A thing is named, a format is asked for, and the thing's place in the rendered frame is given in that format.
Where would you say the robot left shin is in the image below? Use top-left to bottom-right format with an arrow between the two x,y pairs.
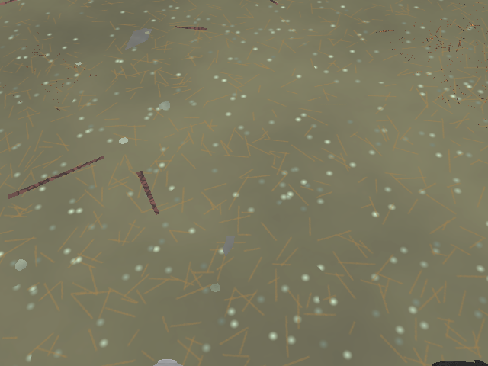
157,359 -> 177,364

